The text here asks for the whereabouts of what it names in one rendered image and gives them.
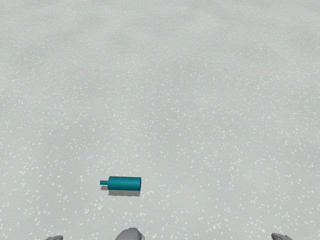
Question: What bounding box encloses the bottle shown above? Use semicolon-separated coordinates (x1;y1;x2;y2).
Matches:
100;176;141;191

